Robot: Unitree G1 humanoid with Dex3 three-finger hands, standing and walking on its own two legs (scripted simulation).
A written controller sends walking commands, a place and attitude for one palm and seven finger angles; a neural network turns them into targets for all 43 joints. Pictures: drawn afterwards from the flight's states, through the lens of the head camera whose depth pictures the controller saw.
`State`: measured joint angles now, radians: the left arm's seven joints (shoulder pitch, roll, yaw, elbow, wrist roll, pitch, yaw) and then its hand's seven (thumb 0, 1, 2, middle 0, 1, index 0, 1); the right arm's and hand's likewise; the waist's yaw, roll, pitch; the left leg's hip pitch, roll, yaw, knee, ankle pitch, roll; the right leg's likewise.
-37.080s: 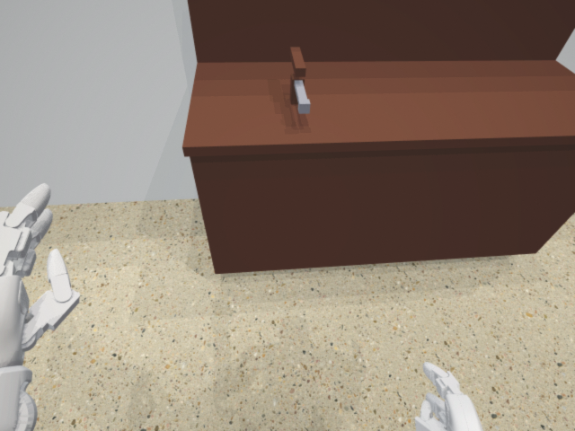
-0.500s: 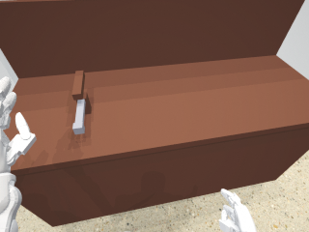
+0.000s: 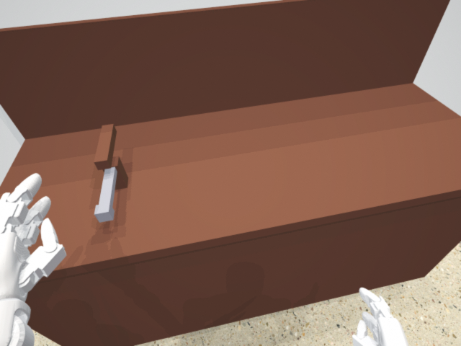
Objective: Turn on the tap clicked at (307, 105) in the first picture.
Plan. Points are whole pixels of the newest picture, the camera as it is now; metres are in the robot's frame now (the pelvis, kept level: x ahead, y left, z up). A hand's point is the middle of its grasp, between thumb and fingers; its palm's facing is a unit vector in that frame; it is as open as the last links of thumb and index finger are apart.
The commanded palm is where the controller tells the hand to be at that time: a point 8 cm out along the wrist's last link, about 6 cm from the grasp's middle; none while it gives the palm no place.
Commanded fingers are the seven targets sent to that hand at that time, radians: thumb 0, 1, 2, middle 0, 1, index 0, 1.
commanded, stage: turn the palm inward beside the body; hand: left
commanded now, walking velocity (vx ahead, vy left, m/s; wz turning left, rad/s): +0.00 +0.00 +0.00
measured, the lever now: (104, 212) +0.34 +0.31 +0.03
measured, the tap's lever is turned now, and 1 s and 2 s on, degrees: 0 0 0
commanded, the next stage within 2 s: reach beside the lever's end, fingers flat in 1.22 s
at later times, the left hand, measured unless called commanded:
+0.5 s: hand (52, 275) +0.16 +0.25 +0.14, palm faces +0.46 -0.88 -0.14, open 7.4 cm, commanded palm +0.11 +0.29 +0.15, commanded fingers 0.00 0.90 0.90 -0.20 -0.30 -0.20 -0.30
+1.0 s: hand (50, 274) +0.16 +0.26 +0.14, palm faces +0.48 -0.87 -0.10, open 7.4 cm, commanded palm +0.11 +0.30 +0.15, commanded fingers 0.00 0.90 0.90 -0.20 -0.30 -0.20 -0.30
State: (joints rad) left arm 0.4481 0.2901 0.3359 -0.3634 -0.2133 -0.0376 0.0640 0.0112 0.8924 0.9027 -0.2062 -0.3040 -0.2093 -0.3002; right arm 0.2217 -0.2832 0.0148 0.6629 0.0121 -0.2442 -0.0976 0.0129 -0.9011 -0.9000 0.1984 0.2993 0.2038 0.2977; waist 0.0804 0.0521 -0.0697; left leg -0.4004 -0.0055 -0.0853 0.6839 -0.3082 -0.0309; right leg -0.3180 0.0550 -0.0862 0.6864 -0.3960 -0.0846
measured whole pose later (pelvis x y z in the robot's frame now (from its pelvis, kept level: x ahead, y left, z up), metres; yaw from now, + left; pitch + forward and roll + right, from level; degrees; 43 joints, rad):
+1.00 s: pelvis -0.01 +0.03 +0.00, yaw +1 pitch +1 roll -1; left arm 0.54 0.22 0.20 -0.51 -0.24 0.05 0.18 0.01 0.90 0.90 -0.20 -0.30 -0.21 -0.30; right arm 0.20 -0.24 0.08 0.64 0.01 -0.30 -0.09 0.01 -0.90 -0.90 0.20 0.30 0.21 0.30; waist 0.08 0.06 -0.08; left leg -0.44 -0.03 -0.09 0.74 -0.31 0.00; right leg -0.33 0.03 -0.10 0.71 -0.39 -0.05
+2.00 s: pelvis -0.01 +0.02 -0.01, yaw +0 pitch +4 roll -1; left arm 0.33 0.24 0.31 -0.13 -0.26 -0.11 0.16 0.01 0.90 0.90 -0.20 -0.29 -0.20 -0.28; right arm 0.21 -0.26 0.05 0.67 0.01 -0.27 -0.08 0.01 -0.90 -0.90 0.20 0.30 0.21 0.30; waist 0.05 0.05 -0.08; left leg -0.51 -0.01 -0.09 0.76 -0.31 -0.02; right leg -0.41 0.05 -0.10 0.73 -0.39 -0.07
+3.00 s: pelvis -0.02 +0.04 -0.03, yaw -1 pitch +10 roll -3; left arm -0.01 0.26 0.36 0.31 -0.18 -0.30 0.18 0.01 0.90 0.90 -0.16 -0.17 -0.16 -0.16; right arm 0.21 -0.25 0.03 0.67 -0.02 -0.14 -0.05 0.01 -0.90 -0.90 0.20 0.30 0.21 0.30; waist 0.01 0.04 -0.11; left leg -0.73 -0.02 -0.08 0.93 -0.37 0.01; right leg -0.62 0.04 -0.09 0.87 -0.43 -0.04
